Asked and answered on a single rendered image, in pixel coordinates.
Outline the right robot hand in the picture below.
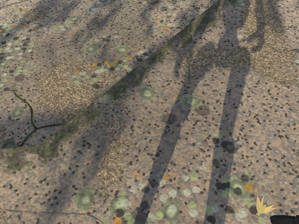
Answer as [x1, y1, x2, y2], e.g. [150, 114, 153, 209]
[270, 215, 299, 224]

